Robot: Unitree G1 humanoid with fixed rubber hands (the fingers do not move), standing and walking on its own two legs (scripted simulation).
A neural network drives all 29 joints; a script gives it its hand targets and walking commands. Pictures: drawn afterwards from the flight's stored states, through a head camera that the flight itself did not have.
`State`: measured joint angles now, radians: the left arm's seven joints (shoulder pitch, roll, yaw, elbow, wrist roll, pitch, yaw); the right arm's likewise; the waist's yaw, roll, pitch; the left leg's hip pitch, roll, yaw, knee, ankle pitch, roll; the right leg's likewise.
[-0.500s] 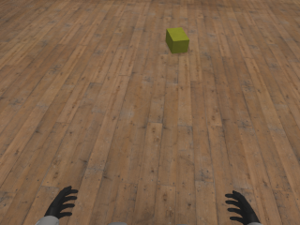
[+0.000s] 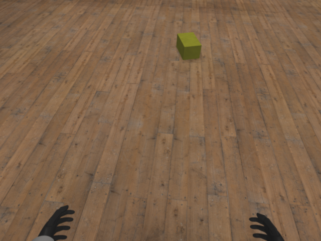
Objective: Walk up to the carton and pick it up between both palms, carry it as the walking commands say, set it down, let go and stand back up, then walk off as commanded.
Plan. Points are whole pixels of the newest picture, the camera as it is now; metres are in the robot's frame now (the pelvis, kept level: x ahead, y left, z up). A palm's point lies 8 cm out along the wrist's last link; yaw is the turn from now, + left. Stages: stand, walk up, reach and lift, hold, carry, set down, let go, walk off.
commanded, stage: stand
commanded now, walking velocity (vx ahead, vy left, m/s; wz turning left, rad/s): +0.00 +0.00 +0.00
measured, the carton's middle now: (188, 45) +2.11 -0.27 -0.69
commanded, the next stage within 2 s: walk up in 0.82 s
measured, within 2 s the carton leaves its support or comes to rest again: neither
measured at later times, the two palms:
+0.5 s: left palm out of the picture +0.10 +0.30 -0.10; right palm out of the picture +0.10 -0.29 -0.10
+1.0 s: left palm out of the picture +0.07 +0.31 -0.10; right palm out of the picture +0.07 -0.29 -0.10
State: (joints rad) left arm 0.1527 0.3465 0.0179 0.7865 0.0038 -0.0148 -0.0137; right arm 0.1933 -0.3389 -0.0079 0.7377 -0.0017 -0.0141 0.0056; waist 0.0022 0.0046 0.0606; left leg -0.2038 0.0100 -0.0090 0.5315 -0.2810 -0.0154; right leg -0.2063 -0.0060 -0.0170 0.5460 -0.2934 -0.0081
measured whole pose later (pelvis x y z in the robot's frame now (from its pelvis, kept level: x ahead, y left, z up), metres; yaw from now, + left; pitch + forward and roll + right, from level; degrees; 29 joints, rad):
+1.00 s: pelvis +0.00 +0.01 +0.01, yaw +0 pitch -3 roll +0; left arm 0.14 0.35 0.02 1.06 0.00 -0.02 0.00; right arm 0.16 -0.36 0.00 1.01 0.00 -0.02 -0.02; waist 0.01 0.01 0.05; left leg -0.13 0.01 0.00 0.35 -0.18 -0.01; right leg -0.13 -0.01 -0.01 0.35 -0.18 0.01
